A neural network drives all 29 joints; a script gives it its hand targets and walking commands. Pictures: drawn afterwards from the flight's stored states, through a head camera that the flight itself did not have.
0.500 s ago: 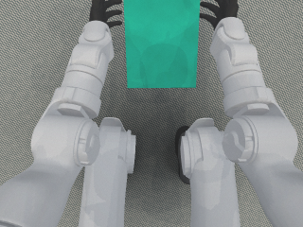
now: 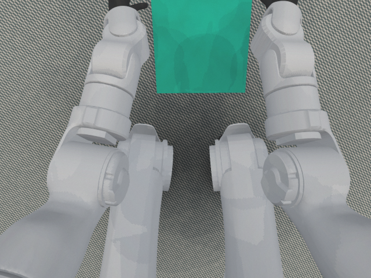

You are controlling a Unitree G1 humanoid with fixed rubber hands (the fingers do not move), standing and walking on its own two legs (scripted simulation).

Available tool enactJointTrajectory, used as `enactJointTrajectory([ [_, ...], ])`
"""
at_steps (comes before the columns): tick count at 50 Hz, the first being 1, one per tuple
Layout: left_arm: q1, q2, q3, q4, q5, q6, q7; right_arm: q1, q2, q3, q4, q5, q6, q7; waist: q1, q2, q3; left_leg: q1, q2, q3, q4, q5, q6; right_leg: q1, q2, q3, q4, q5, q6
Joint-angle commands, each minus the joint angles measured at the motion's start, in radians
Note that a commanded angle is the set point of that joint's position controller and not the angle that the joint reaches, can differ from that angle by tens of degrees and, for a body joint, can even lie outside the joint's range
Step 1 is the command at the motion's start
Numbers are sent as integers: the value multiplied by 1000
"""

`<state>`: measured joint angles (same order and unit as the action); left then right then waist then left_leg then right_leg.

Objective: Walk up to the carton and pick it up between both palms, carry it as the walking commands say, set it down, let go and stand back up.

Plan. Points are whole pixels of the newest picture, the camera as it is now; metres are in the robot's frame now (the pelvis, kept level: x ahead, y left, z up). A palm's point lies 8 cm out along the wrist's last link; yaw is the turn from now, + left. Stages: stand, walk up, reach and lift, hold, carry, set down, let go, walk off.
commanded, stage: reach and lift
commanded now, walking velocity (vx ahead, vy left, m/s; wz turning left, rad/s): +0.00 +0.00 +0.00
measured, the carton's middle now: (201, 21) +0.54 -0.03 -0.23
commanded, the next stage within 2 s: none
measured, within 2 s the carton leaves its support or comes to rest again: neither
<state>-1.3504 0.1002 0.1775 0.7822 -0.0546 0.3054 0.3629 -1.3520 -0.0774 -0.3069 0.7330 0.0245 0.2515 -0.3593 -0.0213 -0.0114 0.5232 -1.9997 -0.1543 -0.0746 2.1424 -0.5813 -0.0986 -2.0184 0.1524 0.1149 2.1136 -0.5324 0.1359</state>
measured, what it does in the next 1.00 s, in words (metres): rises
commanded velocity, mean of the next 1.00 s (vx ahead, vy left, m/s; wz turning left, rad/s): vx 0.00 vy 0.00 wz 0.00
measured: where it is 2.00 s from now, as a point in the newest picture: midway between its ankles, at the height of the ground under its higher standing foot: (186, 181)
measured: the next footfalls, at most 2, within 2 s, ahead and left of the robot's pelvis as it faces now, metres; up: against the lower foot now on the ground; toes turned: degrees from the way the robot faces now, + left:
none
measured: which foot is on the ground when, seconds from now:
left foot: down 0.00-1.00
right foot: down 0.00-1.00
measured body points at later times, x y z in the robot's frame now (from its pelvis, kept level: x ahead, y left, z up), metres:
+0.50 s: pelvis -0.02 -0.01 +0.04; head +0.32 -0.02 +0.32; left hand +0.53 +0.10 -0.07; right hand +0.53 -0.15 -0.06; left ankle +0.13 +0.13 -0.36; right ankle +0.14 -0.14 -0.36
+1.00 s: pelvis -0.03 -0.01 +0.08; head +0.28 -0.01 +0.40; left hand +0.51 +0.10 +0.00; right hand +0.51 -0.14 +0.01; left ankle +0.13 +0.13 -0.36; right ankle +0.14 -0.14 -0.36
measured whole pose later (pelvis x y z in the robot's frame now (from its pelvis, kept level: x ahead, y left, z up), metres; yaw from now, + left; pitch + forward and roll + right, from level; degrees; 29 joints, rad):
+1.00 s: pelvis -0.03 -0.01 +0.08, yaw +0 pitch +17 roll +1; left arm -1.29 0.04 0.26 0.67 0.04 0.43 0.38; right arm -1.28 0.00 -0.34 0.63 -0.04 0.35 -0.40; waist -0.02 -0.01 0.52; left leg -1.64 -0.15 -0.10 1.87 -0.51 -0.10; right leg -1.67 0.15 0.13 1.85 -0.46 0.11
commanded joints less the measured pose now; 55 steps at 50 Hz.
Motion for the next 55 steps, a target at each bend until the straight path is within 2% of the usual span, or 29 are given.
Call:
enactJointTrajectory([
  [1, -911, -999, -493, -310, -108, -73, -443, -719, 1082, 554, -75, 133, 36, 460, 12, 33, -2213, 686, -29, 171, -244, 287, 64, 647, 8, -213, -191, 275, -91],
  [3, -951, -965, -472, -305, -110, -64, -446, -731, 1096, 548, -51, 128, 49, 458, 17, -8, -2170, 622, -31, 183, -259, 208, 64, 693, 4, -208, -221, 220, -88],
  [5, -937, -1033, -500, -357, -132, -51, -444, -790, 1089, 584, -159, 142, 51, 447, 3, 22, -2348, 738, -38, 185, -266, 254, 62, 776, 15, -210, -224, 266, -92],
  [7, -875, -1041, -479, -248, -100, -22, -450, -812, 1082, 576, -127, 137, 65, 449, 1, 14, -2276, 699, -31, 180, -284, 192, 61, 718, 5, -224, -244, 200, -90],
  [11, -910, -1079, -478, -306, -111, -3, -465, -772, 1129, 572, -131, 133, 86, 449, -6, 30, -2324, 714, -33, 193, -315, 178, 57, 817, 10, -199, -294, 183, -94],
  [12, -891, -1045, -430, -213, -75, 3, -475, -749, 1104, 519, -30, 87, 95, 453, -18, 14, -2174, 591, -24, 194, -319, 89, 59, 742, 0, -207, -299, 119, -100],
  [15, -898, -1067, -438, -256, -79, 5, -481, -717, 1159, 537, -25, 87, 111, 462, -8, -3, -2253, 603, -27, 198, -320, 104, 61, 786, 4, -202, -297, 142, -97],
  [16, -873, -1094, -443, -283, -88, 9, -483, -764, 1189, 571, -126, 119, 100, 456, 19, -4, -2367, 675, -37, 202, -337, 164, 66, 878, 12, -198, -311, 195, -88],
  [17, -919, -1062, -431, -258, -74, 13, -485, -778, 1153, 538, -62, 95, 110, 457, -11, -19, -2280, 612, -34, 197, -330, 105, 68, 816, 9, -207, -305, 144, -93],
  [18, -894, -1104, -469, -331, -98, 13, -482, -790, 1187, 601, -172, 133, 109, 448, 7, -9, -2438, 713, -40, 197, -341, 205, 66, 924, 16, -197, -312, 242, -84],
  [25, -882, -1082, -489, -368, -93, 29, -476, -748, 1211, 628, -157, 134, 130, 444, 33, -19, -2418, 749, -40, 190, -375, 225, 67, 950, 21, -183, -338, 259, -85],
  [27, -869, -1089, -469, -317, -95, 36, -486, -708, 1208, 606, -104, 113, 138, 440, 18, -29, -2358, 717, -38, 191, -391, 179, 62, 962, 16, -178, -370, 217, -83],
  [28, -897, -1101, -513, -417, -118, 35, -482, -709, 1226, 636, -174, 137, 138, 441, 18, -13, -2491, 806, -43, 187, -385, 244, 59, 1027, 21, -169, -364, 281, -86],
  [31, -848, -1082, -475, -317, -81, 39, -482, -701, 1228, 603, -95, 116, 138, 445, 40, -3, -2342, 762, -40, 175, -422, 181, 62, 959, 20, -174, -377, 221, -86],
  [33, -797, -1127, -472, -282, -72, 43, -485, -653, 1214, 584, -81, 97, 134, 447, -5, -3, -2340, 767, -34, 167, -428, 169, 60, 948, 20, -184, -393, 196, -87],
  [34, -844, -1122, -497, -370, -93, 34, -484, -681, 1240, 624, -144, 127, 134, 443, 17, 5, -2440, 834, -38, 180, -428, 218, 56, 1029, 20, -164, -406, 247, -86],
  [35, -837, -1115, -484, -314, -81, 38, -485, -689, 1228, 603, -103, 120, 132, 444, 34, 7, -2399, 795, -39, 172, -435, 211, 61, 994, 21, -171, -390, 255, -85],
  [36, -855, -1105, -522, -402, -106, 36, -480, -703, 1219, 638, -185, 127, 131, 438, 3, -27, -2489, 854, -43, 166, -432, 253, 58, 1040, 28, -171, -397, 285, -88],
  [37, -815, -1122, -491, -329, -86, 42, -479, -663, 1197, 599, -124, 101, 131, 437, -10, -17, -2392, 812, -36, 155, -440, 200, 58, 985, 22, -179, -402, 225, -92],
  [38, -845, -1112, -501, -356, -94, 38, -478, -672, 1209, 615, -135, 122, 130, 436, 17, -1, -2396, 818, -40, 163, -453, 203, 61, 1016, 20, -165, -418, 235, -89],
  [39, -836, -1112, -515, -363, -105, 39, -478, -683, 1220, 625, -152, 118, 136, 434, 2, -22, -2408, 854, -39, 162, -461, 218, 54, 1033, 25, -168, -427, 247, -89],
  [40, -849, -1113, -484, -317, -79, 40, -478, -649, 1225, 589, -59, 107, 140, 443, 12, 4, -2328, 818, -30, 155, -471, 158, 54, 963, 18, -173, -426, 183, -93],
  [42, -826, -1118, -508, -335, -82, 43, -478, -693, 1224, 619, -150, 129, 129, 442, 24, 29, -2421, 892, -32, 152, -483, 189, 59, 1028, 21, -168, -438, 219, -93],
  [44, -849, -1123, -512, -376, -104, 42, -477, -683, 1218, 624, -152, 119, 136, 442, 1, -6, -2440, 910, -36, 152, -493, 194, 57, 1051, 22, -171, -454, 213, -97],
  [46, -816, -1124, -478, -308, -71, 41, -476, -652, 1243, 604, -70, 116, 143, 445, 21, 3, -2318, 873, -28, 149, -525, 131, 61, 1010, 16, -174, -470, 154, -91],
  [49, -837, -1141, -512, -360, -97, 45, -482, -632, 1250, 611, -115, 124, 142, 446, 10, 28, -2420, 923, -35, 154, -530, 160, 52, 1084, 17, -156, -493, 182, -102],
  [50, -774, -1136, -474, -273, -73, 53, -482, -687, 1196, 603, -123, 114, 139, 450, 4, 4, -2325, 889, -29, 146, -536, 133, 54, 1018, 12, -172, -494, 151, -95],
  [53, -809, -1133, -478, -319, -82, 50, -480, -690, 1221, 629, -130, 129, 148, 450, 28, 10, -2358, 922, -30, 146, -561, 144, 61, 1075, 8, -159, -520, 163, -95],
  [55, -799, -1139, -464, -274, -63, 51, -479, -631, 1224, 583, -47, 98, 149, 454, 1, -4, -2261, 886, -22, 136, -586, 84, 54, 1033, 9, -169, -541, 101, -95],
])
